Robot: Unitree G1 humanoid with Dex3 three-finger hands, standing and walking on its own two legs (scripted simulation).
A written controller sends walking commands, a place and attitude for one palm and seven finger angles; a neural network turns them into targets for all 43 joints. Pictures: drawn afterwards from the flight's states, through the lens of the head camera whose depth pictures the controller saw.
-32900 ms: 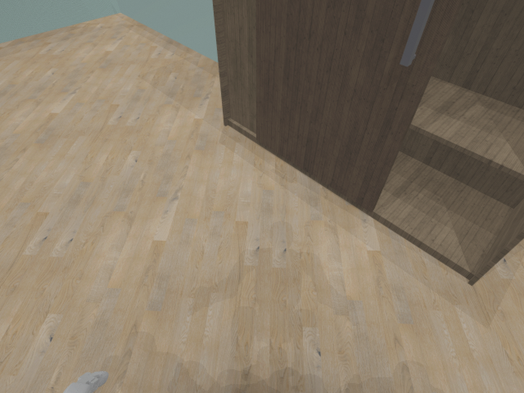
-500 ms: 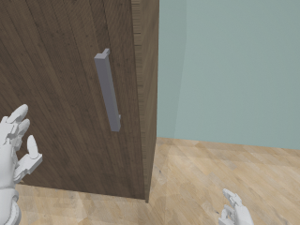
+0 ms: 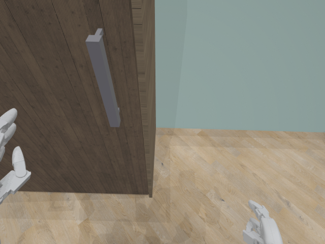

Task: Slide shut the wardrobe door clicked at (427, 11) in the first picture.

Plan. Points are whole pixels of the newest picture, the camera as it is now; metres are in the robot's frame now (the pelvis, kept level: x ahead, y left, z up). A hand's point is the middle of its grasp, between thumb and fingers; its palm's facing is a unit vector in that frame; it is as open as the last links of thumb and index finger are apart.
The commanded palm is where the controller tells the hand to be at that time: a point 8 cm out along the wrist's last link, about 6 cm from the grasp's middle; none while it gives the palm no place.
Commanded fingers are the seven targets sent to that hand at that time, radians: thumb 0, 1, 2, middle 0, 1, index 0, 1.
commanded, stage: step back with the hand held close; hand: left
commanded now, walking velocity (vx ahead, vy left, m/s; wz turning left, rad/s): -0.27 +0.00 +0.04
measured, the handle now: (108, 84) +0.46 +0.18 +0.15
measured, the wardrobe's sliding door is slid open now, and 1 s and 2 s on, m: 0.00 0.00 0.00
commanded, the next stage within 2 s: stop stepping back and stand still in 0.76 s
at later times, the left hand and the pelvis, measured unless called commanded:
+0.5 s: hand out of the picture +0.12 +0.27 +0.16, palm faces +0.45 -0.81 -0.37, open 7.4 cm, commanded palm +0.05 +0.32 +0.18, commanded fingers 0.00 0.90 0.90 -0.20 -0.30 -0.20 -0.30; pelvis -0.09 +0.02 -0.03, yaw +0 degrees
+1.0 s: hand out of the picture +0.03 +0.26 +0.17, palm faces +0.34 -0.84 -0.42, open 7.4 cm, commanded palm -0.04 +0.30 +0.18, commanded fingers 0.00 0.90 0.90 -0.20 -0.30 -0.20 -0.30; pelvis -0.20 +0.01 -0.01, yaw -3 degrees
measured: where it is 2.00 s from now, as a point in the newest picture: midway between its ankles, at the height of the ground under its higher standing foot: outside the picture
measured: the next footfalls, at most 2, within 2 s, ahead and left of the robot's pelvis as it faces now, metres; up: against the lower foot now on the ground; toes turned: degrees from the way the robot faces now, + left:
right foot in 0.76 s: -0.18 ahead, -0.11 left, +0.01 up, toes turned -9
left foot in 1.32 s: -0.26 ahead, +0.17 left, +0.00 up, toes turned +2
